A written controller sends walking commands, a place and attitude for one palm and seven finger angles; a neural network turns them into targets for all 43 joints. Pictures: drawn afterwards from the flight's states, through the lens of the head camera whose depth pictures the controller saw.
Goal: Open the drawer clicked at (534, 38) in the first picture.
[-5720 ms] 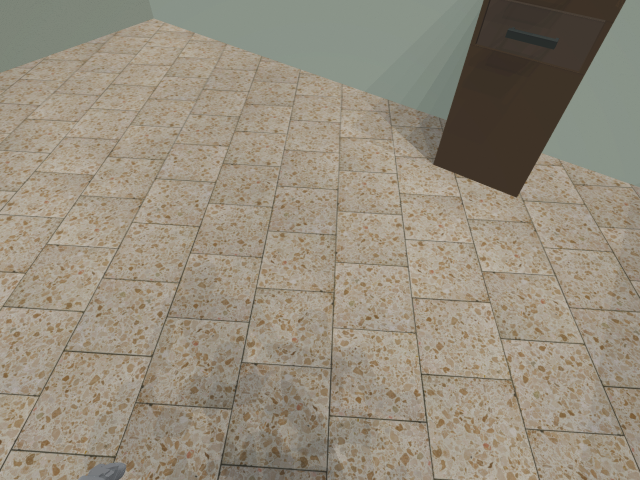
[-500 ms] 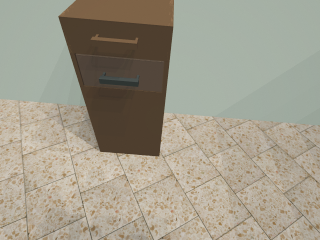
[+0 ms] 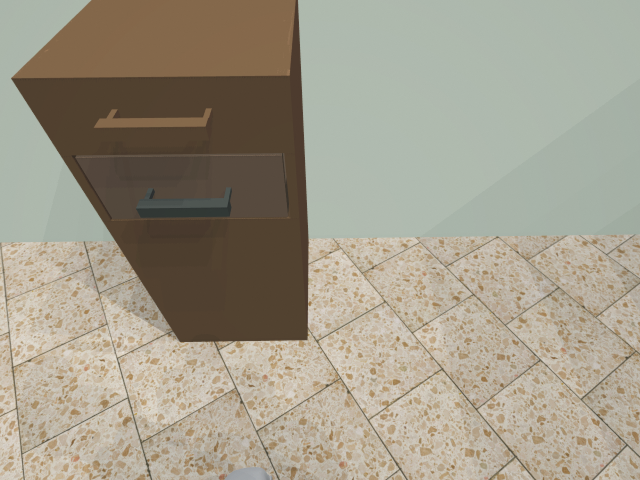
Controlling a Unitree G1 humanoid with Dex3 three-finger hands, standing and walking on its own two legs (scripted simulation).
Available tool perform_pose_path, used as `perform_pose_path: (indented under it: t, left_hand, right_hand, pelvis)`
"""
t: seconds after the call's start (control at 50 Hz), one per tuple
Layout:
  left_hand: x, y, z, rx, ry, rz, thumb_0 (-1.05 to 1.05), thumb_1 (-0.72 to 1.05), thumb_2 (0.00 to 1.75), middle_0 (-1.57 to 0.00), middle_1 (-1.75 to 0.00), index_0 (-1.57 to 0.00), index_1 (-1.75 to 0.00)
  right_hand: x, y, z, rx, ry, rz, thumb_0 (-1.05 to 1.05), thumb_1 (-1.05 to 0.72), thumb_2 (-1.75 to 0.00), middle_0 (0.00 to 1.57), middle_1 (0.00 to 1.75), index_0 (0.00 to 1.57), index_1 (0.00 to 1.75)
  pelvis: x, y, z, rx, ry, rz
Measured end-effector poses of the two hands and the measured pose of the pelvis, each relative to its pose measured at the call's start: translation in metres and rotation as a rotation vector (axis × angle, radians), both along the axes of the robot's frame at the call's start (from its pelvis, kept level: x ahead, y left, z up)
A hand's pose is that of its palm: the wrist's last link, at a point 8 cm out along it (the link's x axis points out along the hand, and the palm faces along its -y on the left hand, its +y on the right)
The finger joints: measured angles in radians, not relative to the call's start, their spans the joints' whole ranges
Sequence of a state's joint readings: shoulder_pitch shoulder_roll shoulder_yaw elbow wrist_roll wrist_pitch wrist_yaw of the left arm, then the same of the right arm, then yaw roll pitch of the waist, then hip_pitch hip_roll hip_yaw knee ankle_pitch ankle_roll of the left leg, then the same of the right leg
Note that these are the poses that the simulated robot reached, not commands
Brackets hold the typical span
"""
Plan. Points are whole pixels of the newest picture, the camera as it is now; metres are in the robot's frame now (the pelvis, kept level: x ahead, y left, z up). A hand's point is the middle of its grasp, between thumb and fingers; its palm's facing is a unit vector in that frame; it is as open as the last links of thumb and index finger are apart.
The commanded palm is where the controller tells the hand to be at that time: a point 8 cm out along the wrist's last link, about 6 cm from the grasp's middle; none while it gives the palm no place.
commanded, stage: take the last steps up to it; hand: left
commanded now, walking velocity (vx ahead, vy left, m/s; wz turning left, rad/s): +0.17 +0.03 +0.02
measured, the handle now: (187, 200) +0.62 +0.29 -0.06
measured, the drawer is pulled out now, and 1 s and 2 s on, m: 0.00 0.00 0.00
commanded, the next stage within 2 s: come to a stop and stand still in 0.08 s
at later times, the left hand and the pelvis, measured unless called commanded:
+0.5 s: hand out of the picture +0.11 +0.23 -0.18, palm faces +0.01 -0.98 -0.18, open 7.4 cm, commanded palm none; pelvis +0.09 +0.05 +0.01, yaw -2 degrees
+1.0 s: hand out of the picture +0.13 +0.13 -0.16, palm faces -0.01 -0.97 -0.24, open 7.3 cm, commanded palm none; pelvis +0.06 -0.05 +0.00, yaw -2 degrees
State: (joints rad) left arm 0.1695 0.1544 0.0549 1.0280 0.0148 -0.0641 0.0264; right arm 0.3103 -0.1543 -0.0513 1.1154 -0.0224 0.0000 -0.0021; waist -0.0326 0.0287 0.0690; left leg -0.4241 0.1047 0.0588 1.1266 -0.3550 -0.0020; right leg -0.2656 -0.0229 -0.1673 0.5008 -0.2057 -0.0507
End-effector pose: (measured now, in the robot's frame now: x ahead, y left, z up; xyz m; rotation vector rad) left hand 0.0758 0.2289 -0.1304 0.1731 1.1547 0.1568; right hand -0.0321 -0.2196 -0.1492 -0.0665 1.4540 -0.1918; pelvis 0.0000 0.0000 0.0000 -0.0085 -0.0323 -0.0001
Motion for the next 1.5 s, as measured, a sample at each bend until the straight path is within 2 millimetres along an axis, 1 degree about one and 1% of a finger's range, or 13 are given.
perform_pose_path:
  t: [0.1, 0.22, 0.28, 0.38, 0.46, 0.58, 0.66, 0.76, 0.88, 1.02, 1.08, 1.36, 1.5]
  left_hand:
    - [-0.008, 0.013, -0.002, -0.010, 0.086, 0.019, -0.01, 0.94, 0.90, -0.21, -0.30, -0.20, -0.30]
    - [-0.019, 0.029, -0.022, -0.070, 0.197, 0.075, 0.00, 0.92, 0.90, -0.21, -0.30, -0.20, -0.30]
    - [-0.018, 0.037, -0.032, -0.087, 0.265, 0.086, 0.00, 0.91, 0.90, -0.20, -0.30, -0.20, -0.30]
    - [-0.004, 0.043, -0.024, -0.088, 0.320, 0.067, 0.00, 0.91, 0.90, -0.20, -0.30, -0.20, -0.30]
    - [0.015, 0.050, -0.020, -0.064, 0.312, 0.044, 0.00, 0.91, 0.90, -0.20, -0.30, -0.20, -0.30]
    - [0.049, 0.054, -0.014, -0.010, 0.232, 0.024, 0.00, 0.91, 0.90, -0.20, -0.30, -0.20, -0.30]
    - [0.068, 0.041, -0.006, 0.026, 0.166, -0.003, 0.00, 0.91, 0.90, -0.20, -0.30, -0.19, -0.30]
    - [0.077, 0.010, 0.002, 0.075, 0.081, -0.042, 0.00, 0.91, 0.90, -0.20, -0.30, -0.19, -0.30]
    - [0.064, -0.033, 0.014, 0.054, 0.079, -0.060, 0.00, 0.90, 0.90, -0.20, -0.30, -0.20, -0.30]
    - [0.048, -0.053, 0.003, 0.012, 0.080, -0.019, 0.00, 0.92, 0.90, -0.21, -0.30, -0.20, -0.30]
    - [0.035, -0.055, -0.005, -0.006, 0.100, 0.016, 0.00, 0.93, 0.90, -0.21, -0.30, -0.20, -0.30]
    - [-0.042, -0.062, -0.006, -0.034, 0.268, 0.046, 0.00, 0.91, 0.90, -0.20, -0.30, -0.20, -0.30]
    - [-0.060, -0.064, -0.008, -0.043, 0.290, 0.033, 0.00, 0.90, 0.90, -0.21, -0.30, -0.20, -0.30]
  right_hand:
    - [0.085, -0.003, 0.014, -0.038, -0.150, 0.050, 0.00, -0.93, -0.90, 0.20, 0.30, 0.20, 0.30]
    - [0.160, 0.012, 0.024, -0.089, -0.237, 0.120, 0.00, -0.93, -0.90, 0.20, 0.30, 0.20, 0.30]
    - [0.180, 0.028, 0.026, -0.106, -0.245, 0.137, 0.00, -0.93, -0.90, 0.20, 0.30, 0.20, 0.30]
    - [0.192, 0.044, 0.030, -0.119, -0.211, 0.110, -0.01, -0.94, -0.90, 0.20, 0.30, 0.20, 0.30]
    - [0.188, 0.038, 0.034, -0.132, -0.184, 0.079, -0.01, -0.95, -0.90, 0.21, 0.30, 0.21, 0.30]
    - [0.164, 0.019, 0.031, -0.127, -0.135, 0.044, -0.01, -0.93, -0.90, 0.21, 0.30, 0.21, 0.30]
    - [0.145, 0.002, 0.020, -0.096, -0.114, 0.021, 0.00, -0.92, -0.90, 0.21, 0.30, 0.21, 0.30]
    - [0.122, -0.026, -0.007, -0.032, -0.103, -0.018, 0.00, -0.91, -0.90, 0.21, 0.30, 0.21, 0.30]
    - [0.103, -0.043, -0.007, 0.008, -0.078, -0.031, 0.00, -0.91, -0.90, 0.20, 0.30, 0.20, 0.30]
    - [0.083, -0.050, -0.003, -0.002, -0.037, 0.000, 0.00, -0.91, -0.90, 0.20, 0.30, 0.20, 0.30]
    - [0.076, -0.049, 0.000, -0.014, -0.019, 0.020, 0.00, -0.91, -0.90, 0.20, 0.30, 0.20, 0.30]
    - [0.053, -0.041, 0.008, 0.002, 0.000, 0.034, 0.00, -0.91, -0.90, 0.20, 0.30, 0.20, 0.30]
    - [0.040, -0.034, 0.007, 0.000, 0.012, 0.026, 0.00, -0.91, -0.90, 0.20, 0.30, 0.20, 0.30]
  pelvis:
    - [0.028, 0.008, 0.006, -0.010, 0.011, 0.001]
    - [0.067, 0.033, 0.000, -0.039, 0.008, -0.001]
    - [0.083, 0.044, -0.003, -0.023, 0.008, -0.008]
    - [0.096, 0.054, 0.006, -0.017, 0.015, -0.021]
    - [0.096, 0.051, 0.010, -0.022, 0.024, -0.036]
    - [0.090, 0.035, 0.010, -0.018, 0.029, -0.041]
    - [0.083, 0.018, 0.007, -0.004, 0.026, -0.040]
    - [0.073, -0.011, -0.005, 0.030, 0.020, -0.044]
    - [0.066, -0.032, 0.004, 0.033, 0.015, -0.042]
    - [0.058, -0.048, 0.003, 0.010, 0.030, -0.025]
    - [0.054, -0.051, 0.002, 0.000, 0.025, -0.017]
    - [0.043, -0.052, 0.010, 0.007, 0.007, -0.028]
    - [0.038, -0.042, 0.007, -0.008, 0.020, -0.034]
